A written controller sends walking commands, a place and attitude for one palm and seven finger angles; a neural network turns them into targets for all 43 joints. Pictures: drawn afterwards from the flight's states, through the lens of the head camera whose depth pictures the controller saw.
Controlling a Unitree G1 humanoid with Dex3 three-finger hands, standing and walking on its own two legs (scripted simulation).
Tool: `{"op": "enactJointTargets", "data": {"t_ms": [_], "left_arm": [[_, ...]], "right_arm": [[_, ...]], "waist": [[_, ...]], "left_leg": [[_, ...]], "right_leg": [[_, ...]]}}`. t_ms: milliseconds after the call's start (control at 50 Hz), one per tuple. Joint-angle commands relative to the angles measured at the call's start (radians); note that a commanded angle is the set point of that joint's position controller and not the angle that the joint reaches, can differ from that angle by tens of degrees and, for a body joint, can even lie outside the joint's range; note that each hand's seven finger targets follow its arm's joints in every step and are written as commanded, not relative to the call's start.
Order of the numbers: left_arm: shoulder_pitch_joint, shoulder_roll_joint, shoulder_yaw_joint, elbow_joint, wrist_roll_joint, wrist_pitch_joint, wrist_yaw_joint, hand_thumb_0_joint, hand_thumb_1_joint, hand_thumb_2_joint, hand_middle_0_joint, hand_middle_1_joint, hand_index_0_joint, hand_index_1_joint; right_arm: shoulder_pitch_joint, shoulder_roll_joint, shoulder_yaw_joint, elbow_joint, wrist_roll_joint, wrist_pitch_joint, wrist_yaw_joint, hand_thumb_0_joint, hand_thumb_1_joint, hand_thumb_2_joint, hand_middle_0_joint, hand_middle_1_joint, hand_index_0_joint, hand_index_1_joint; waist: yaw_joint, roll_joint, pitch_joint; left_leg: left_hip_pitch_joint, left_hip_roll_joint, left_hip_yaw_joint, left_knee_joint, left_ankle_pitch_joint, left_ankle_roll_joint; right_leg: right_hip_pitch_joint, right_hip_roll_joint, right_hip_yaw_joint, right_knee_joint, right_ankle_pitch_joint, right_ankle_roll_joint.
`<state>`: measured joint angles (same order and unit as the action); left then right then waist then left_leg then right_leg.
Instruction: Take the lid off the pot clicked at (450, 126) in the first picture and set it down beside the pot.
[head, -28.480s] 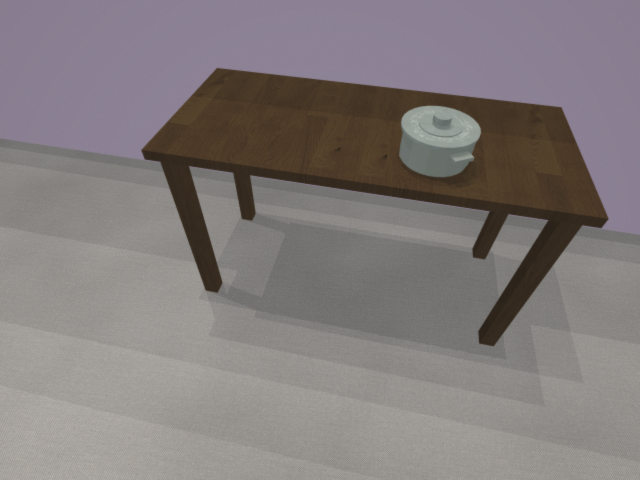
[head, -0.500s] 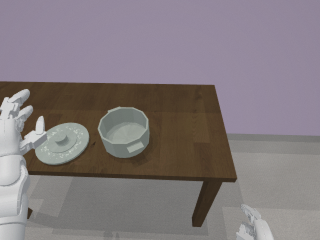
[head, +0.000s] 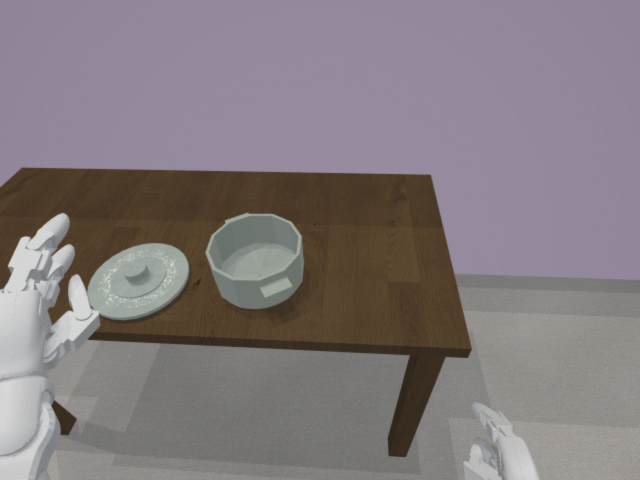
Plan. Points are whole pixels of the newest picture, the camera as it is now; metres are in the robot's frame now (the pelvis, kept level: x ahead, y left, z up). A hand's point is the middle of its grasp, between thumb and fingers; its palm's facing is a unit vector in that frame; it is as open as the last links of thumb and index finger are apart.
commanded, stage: draw the hand back to the body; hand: left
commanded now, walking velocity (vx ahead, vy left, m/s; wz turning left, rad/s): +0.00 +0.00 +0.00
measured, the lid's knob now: (135, 270) +0.48 +0.42 -0.08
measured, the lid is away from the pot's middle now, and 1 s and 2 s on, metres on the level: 0.24 0.24 0.24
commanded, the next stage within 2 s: step back with the hand held close in 0.38 s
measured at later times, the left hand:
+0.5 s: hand (93, 359) +0.18 +0.24 +0.15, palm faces +0.39 -0.84 -0.39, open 7.4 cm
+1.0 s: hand (40, 377) +0.16 +0.27 +0.15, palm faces +0.28 -0.83 -0.49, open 7.4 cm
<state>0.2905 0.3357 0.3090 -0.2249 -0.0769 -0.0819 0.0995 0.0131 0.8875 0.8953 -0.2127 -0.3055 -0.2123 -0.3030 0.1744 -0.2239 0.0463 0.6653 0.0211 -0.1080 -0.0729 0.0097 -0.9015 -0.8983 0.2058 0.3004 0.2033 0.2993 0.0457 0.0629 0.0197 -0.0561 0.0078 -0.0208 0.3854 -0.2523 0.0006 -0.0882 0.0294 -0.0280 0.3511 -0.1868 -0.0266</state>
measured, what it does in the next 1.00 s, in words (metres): stands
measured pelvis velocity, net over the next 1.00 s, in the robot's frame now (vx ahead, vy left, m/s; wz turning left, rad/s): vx -0.03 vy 0.04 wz -0.03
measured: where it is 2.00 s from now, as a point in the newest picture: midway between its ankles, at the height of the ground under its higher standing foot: outside the picture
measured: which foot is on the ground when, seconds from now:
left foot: down 0.00-1.00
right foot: down 0.00-1.00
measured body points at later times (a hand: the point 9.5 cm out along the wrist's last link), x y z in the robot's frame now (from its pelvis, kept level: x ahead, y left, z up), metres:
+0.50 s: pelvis +0.00 +0.00 +0.00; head -0.02 -0.02 +0.45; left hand +0.15 +0.28 +0.17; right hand +0.20 -0.21 -0.08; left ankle -0.02 +0.12 -0.75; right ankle +0.01 -0.10 -0.75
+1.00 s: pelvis -0.03 +0.04 -0.01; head -0.02 +0.06 +0.44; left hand +0.14 +0.32 +0.18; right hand +0.14 -0.21 -0.07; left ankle -0.02 +0.12 -0.75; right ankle -0.01 -0.10 -0.74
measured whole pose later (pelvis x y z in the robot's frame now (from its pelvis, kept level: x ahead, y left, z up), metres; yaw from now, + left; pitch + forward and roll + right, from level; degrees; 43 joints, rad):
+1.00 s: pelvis -0.03 +0.04 -0.01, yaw -2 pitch +0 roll +0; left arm 0.67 0.45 0.41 -0.63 -0.05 -0.21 0.10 0.01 0.88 0.90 -0.22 -0.31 -0.22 -0.30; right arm 0.21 -0.19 -0.01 0.55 0.02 -0.07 -0.05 0.01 -0.90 -0.90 0.20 0.30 0.20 0.30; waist 0.00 -0.06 0.01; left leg -0.26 -0.05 0.04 0.52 -0.26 0.06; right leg -0.32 -0.05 -0.02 0.59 -0.26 0.01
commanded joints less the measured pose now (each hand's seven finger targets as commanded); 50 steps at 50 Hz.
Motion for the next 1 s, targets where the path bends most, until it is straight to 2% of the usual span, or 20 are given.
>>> {"op": "enactJointTargets", "data": {"t_ms": [0,60,100,180,300,380,460,480,500,520,560,620,680,700,760,800,820,880,920,980], "left_arm": [[-0.078,0.207,0.107,-0.277,0.000,-0.072,0.010,0.000,0.900,0.900,-0.200,-0.300,-0.200,-0.300],[-0.019,0.180,0.080,-0.363,0.003,-0.079,0.008,0.000,0.900,0.900,-0.200,-0.300,-0.200,-0.300],[0.046,0.197,0.098,-0.396,0.005,-0.084,0.011,0.000,0.900,0.900,-0.200,-0.300,-0.200,-0.300],[0.150,0.161,0.078,-0.419,0.008,-0.075,0.007,0.000,0.900,0.900,-0.200,-0.300,-0.200,-0.300],[0.071,0.165,0.068,-0.447,0.014,-0.074,0.015,0.000,0.900,0.900,-0.200,-0.300,-0.200,-0.300],[0.155,0.155,0.068,-0.445,0.015,-0.067,0.016,0.000,0.900,0.900,-0.200,-0.300,-0.200,-0.300],[0.152,0.154,0.065,-0.452,0.017,-0.064,0.015,0.000,0.900,0.900,-0.200,-0.300,-0.200,-0.300],[-0.029,0.340,0.267,-0.558,0.010,-0.127,0.030,0.000,0.900,0.900,-0.200,-0.300,-0.200,-0.300],[-0.033,0.327,0.260,-0.524,0.017,-0.152,0.027,0.000,0.900,0.900,-0.200,-0.300,-0.200,-0.300],[0.065,0.261,0.216,-0.442,0.021,-0.149,0.024,0.000,0.900,0.900,-0.200,-0.300,-0.200,-0.300],[0.149,0.180,0.151,-0.387,0.021,-0.141,0.004,0.000,0.900,0.900,-0.200,-0.300,-0.200,-0.300],[0.246,0.129,0.106,-0.389,0.019,-0.153,-0.013,0.000,0.900,0.900,-0.200,-0.300,-0.200,-0.300],[0.316,0.159,0.136,-0.459,0.025,-0.163,-0.012,0.000,0.900,0.900,-0.200,-0.300,-0.200,-0.300],[0.328,0.195,0.167,-0.493,0.026,-0.172,-0.007,0.000,0.900,0.900,-0.200,-0.300,-0.200,-0.300],[0.380,0.225,0.205,-0.577,0.027,-0.188,0.003,0.000,0.900,0.900,-0.200,-0.300,-0.200,-0.300],[0.381,0.267,0.236,-0.646,0.027,-0.196,0.013,0.000,0.900,0.900,-0.200,-0.300,-0.200,-0.300],[0.395,0.248,0.220,-0.654,0.024,-0.197,0.013,0.000,0.900,0.900,-0.200,-0.300,-0.200,-0.300],[0.397,0.237,0.219,-0.650,0.018,-0.194,0.015,0.000,0.900,0.900,-0.200,-0.300,-0.200,-0.300],[0.375,0.216,0.201,-0.623,0.018,-0.193,0.014,0.000,0.900,0.900,-0.200,-0.300,-0.200,-0.300],[0.319,0.180,0.176,-0.551,0.017,-0.184,0.014,0.000,0.900,0.900,-0.200,-0.300,-0.200,-0.300]], "right_arm": [[-0.168,-0.096,-0.038,-0.173,-0.003,-0.069,-0.011,0.000,-0.900,-0.900,0.200,0.300,0.200,0.300],[-0.173,-0.089,-0.038,-0.186,-0.005,-0.080,-0.010,0.000,-0.900,-0.900,0.200,0.300,0.200,0.300],[-0.168,-0.089,-0.039,-0.184,-0.009,-0.087,-0.008,0.000,-0.900,-0.900,0.200,0.300,0.200,0.300],[-0.166,-0.084,-0.042,-0.191,-0.011,-0.085,-0.009,0.000,-0.900,-0.900,0.200,0.300,0.200,0.300],[-0.163,-0.084,-0.039,-0.188,-0.012,-0.083,-0.021,0.000,-0.900,-0.900,0.200,0.300,0.200,0.300],[-0.164,-0.079,-0.040,-0.193,-0.017,-0.087,-0.022,0.000,-0.900,-0.900,0.200,0.300,0.200,0.300],[-0.164,-0.077,-0.038,-0.191,-0.017,-0.086,-0.019,0.000,-0.900,-0.900,0.200,0.300,0.200,0.300],[-0.109,-0.111,-0.049,-0.224,-0.003,-0.065,-0.015,0.000,-0.900,-0.900,0.200,0.300,0.200,0.300],[-0.100,-0.094,-0.047,-0.204,-0.011,-0.057,-0.014,0.000,-0.900,-0.900,0.200,0.300,0.200,0.300],[-0.107,-0.089,-0.054,-0.193,-0.015,-0.054,-0.011,0.000,-0.900,-0.900,0.200,0.300,0.200,0.300],[-0.104,-0.103,-0.067,-0.207,-0.010,-0.044,0.002,0.000,-0.900,-0.900,0.200,0.300,0.200,0.300],[-0.107,-0.110,-0.077,-0.222,-0.004,-0.033,0.009,0.000,-0.900,-0.900,0.200,0.300,0.200,0.300],[-0.111,-0.111,-0.093,-0.247,0.000,-0.013,0.017,0.000,-0.900,-0.900,0.200,0.300,0.200,0.300],[-0.119,-0.111,-0.094,-0.253,-0.001,-0.010,0.017,0.000,-0.900,-0.900,0.200,0.300,0.200,0.300],[-0.114,-0.104,-0.100,-0.279,0.005,0.003,0.018,0.000,-0.900,-0.900,0.200,0.300,0.200,0.300],[-0.117,-0.110,-0.099,-0.289,0.009,0.004,0.014,0.000,-0.900,-0.900,0.200,0.300,0.200,0.300],[-0.113,-0.101,-0.095,-0.292,0.010,0.002,0.012,0.000,-0.900,-0.900,0.200,0.300,0.200,0.300],[-0.100,-0.102,-0.097,-0.288,0.004,-0.009,0.011,0.000,-0.900,-0.900,0.200,0.300,0.200,0.300],[-0.083,-0.102,-0.096,-0.276,-0.005,-0.021,0.010,0.000,-0.900,-0.900,0.200,0.300,0.200,0.300],[-0.052,-0.115,-0.093,-0.258,-0.007,-0.034,0.009,0.000,-0.900,-0.900,0.200,0.300,0.200,0.300]], "waist": [[0.004,0.002,-0.067],[0.006,0.032,-0.077],[0.010,0.026,-0.076],[0.011,-0.008,-0.054],[-0.004,-0.003,-0.028],[0.012,-0.024,-0.067],[0.009,0.004,-0.059],[-0.003,-0.023,0.023],[-0.017,-0.031,0.032],[-0.018,-0.100,0.047],[-0.023,-0.150,-0.011],[-0.025,-0.067,-0.115],[-0.024,-0.080,-0.205],[-0.024,-0.066,-0.219],[-0.028,-0.061,-0.254],[-0.029,0.018,-0.258],[-0.029,0.058,-0.244],[-0.027,0.133,-0.178],[-0.034,0.145,-0.126],[-0.040,0.093,-0.042]], "left_leg": [[-0.015,0.028,0.007,-0.042,0.150,0.033],[-0.010,0.027,0.009,-0.038,0.144,0.032],[-0.014,0.025,0.003,-0.032,0.156,0.032],[-0.028,0.030,0.007,-0.025,0.153,0.033],[-0.022,0.023,-0.001,-0.021,0.110,0.037],[-0.012,0.022,0.003,-0.016,0.142,0.040],[-0.020,0.023,0.000,-0.019,0.158,0.035],[-0.084,0.034,-0.003,0.010,0.073,0.051],[-0.096,0.030,-0.022,0.019,0.035,0.050],[-0.099,0.033,-0.025,0.031,0.050,0.051],[-0.095,0.040,-0.020,0.051,0.102,0.051],[-0.095,0.058,-0.009,0.040,0.186,0.056],[-0.102,0.073,-0.016,0.050,0.288,0.059],[-0.108,0.077,-0.024,0.045,0.313,0.061],[-0.141,0.092,-0.050,0.051,0.377,0.062],[-0.165,0.114,-0.082,0.040,0.432,0.064],[-0.172,0.127,-0.090,0.030,0.452,0.066],[-0.216,0.178,-0.120,-0.013,0.455,0.078],[-0.253,0.212,-0.135,-0.049,0.396,0.088],[-0.378,0.225,-0.129,-0.040,0.202,0.098]], "right_leg": [[-0.005,-0.052,0.007,-0.073,0.075,-0.003],[-0.007,-0.054,0.007,-0.069,0.066,-0.003],[-0.002,-0.054,0.011,-0.066,0.080,-0.004],[-0.020,-0.054,0.009,-0.063,0.079,-0.001],[-0.051,-0.051,0.019,-0.081,0.023,0.000],[-0.021,-0.054,0.016,-0.066,0.059,0.002],[-0.018,-0.052,0.014,-0.057,0.083,-0.001],[-0.127,-0.093,0.163,-0.105,0.150,0.003],[-0.143,-0.118,0.173,-0.111,0.128,-0.006],[-0.152,-0.122,0.175,-0.109,0.152,-0.004],[-0.118,-0.136,0.172,-0.079,0.227,0.007],[-0.054,-0.145,0.134,-0.004,0.328,0.021],[-0.005,-0.151,0.107,0.058,0.413,0.027],[0.001,-0.153,0.102,0.073,0.421,0.025],[0.016,-0.149,0.082,0.126,0.426,0.023],[0.014,-0.137,0.066,0.165,0.400,0.025],[-0.005,-0.125,0.048,0.187,0.347,0.032],[-0.079,-0.100,0.018,0.257,0.086,0.042],[-0.123,-0.094,0.008,0.301,-0.075,0.043],[-0.100,-0.106,0.008,0.273,-0.089,0.041]]}}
